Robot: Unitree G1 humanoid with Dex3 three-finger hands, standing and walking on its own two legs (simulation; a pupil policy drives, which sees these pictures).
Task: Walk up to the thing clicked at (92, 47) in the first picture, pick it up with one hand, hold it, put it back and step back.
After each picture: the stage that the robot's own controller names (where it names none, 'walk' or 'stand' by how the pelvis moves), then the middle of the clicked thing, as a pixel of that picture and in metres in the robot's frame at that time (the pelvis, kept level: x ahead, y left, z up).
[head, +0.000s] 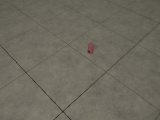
stand; (90, 48) +1.27 -0.07 -0.72
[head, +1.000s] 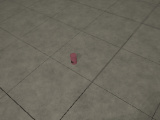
walk; (73, 58) +1.13 +0.19 -0.70
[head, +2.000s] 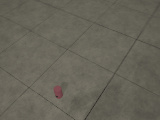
walk; (58, 92) +0.67 +0.26 -0.71
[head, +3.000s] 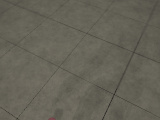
walk; out of the picture +0.40 +0.20 -0.70
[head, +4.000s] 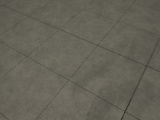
stand; out of the picture +0.32 +0.20 -0.72
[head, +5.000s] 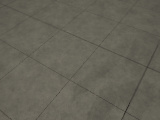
stand; out of the picture +0.34 +0.19 -0.73
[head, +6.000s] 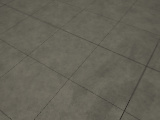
stand; out of the picture +0.34 +0.20 -0.73
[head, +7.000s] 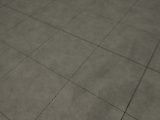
stand; out of the picture +0.33 +0.20 -0.73
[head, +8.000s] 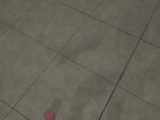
go down; (49, 116) +0.36 +0.20 -0.66
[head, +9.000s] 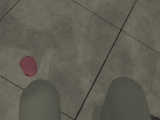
go down; (29, 67) +0.42 +0.22 -0.30
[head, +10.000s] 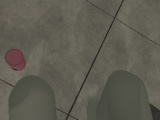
close in; (16, 60) +0.42 +0.23 -0.27
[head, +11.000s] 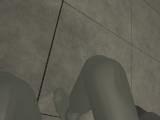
close; out of the picture +0.41 +0.26 -0.22
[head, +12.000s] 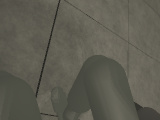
close; out of the picture +0.41 +0.27 -0.22
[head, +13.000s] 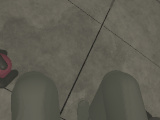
lift; out of the picture +0.34 +0.25 -0.14
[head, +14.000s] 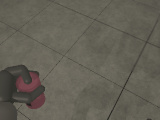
lift; (32, 91) +0.31 +0.18 +0.01
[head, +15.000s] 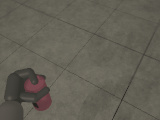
hold; (39, 93) +0.32 +0.17 -0.01
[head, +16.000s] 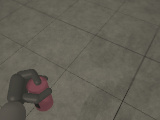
crouch; (41, 94) +0.32 +0.17 -0.01
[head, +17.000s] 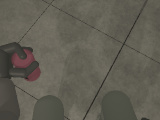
crouch; (27, 66) +0.40 +0.19 -0.09
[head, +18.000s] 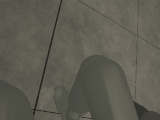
lower; out of the picture +0.42 +0.26 -0.22
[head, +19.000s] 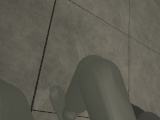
lower; out of the picture +0.42 +0.27 -0.22
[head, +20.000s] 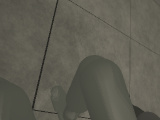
lower; out of the picture +0.42 +0.27 -0.22
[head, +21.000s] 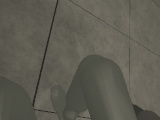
lower; out of the picture +0.42 +0.27 -0.22
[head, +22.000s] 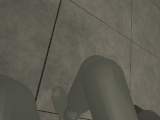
loosen; out of the picture +0.41 +0.26 -0.22
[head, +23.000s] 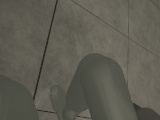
withdraw; out of the picture +0.41 +0.25 -0.22
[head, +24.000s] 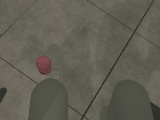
walk; (44, 66) +0.42 +0.19 -0.32
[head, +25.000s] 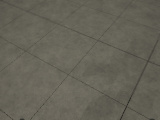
stand; out of the picture +0.34 +0.17 -0.66
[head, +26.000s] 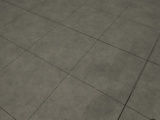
stand; out of the picture +0.35 +0.18 -0.67
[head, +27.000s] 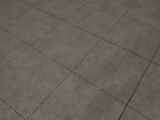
stand; out of the picture +0.35 +0.17 -0.69
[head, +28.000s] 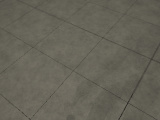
walk; out of the picture +0.37 +0.17 -0.72
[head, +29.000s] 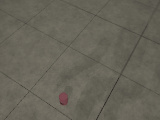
walk; (63, 99) +0.51 +0.13 -0.70
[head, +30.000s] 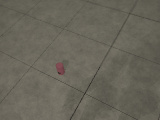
walk; (60, 68) +0.81 +0.27 -0.69
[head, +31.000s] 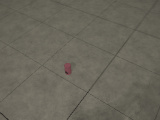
stand; (67, 69) +1.01 +0.18 -0.71
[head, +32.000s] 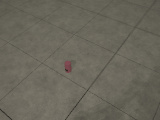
stand; (68, 66) +1.01 +0.17 -0.72
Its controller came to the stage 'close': yes
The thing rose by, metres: 0.71
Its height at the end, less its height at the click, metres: +0.00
